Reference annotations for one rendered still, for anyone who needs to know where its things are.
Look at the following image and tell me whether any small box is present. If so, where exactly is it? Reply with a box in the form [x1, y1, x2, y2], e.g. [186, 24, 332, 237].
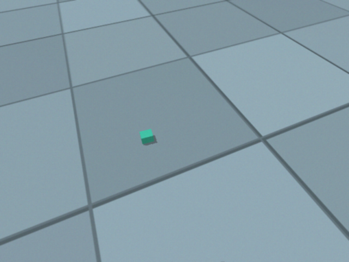
[140, 129, 154, 144]

